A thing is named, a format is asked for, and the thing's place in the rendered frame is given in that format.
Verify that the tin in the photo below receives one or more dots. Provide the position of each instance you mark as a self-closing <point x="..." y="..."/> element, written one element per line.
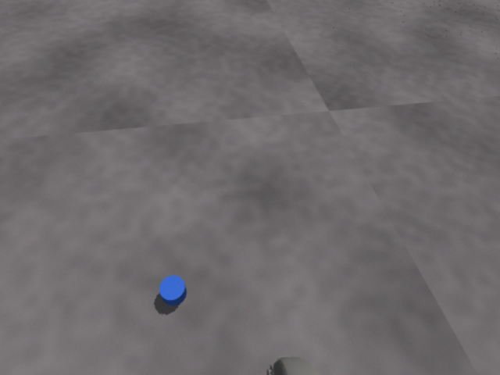
<point x="173" y="290"/>

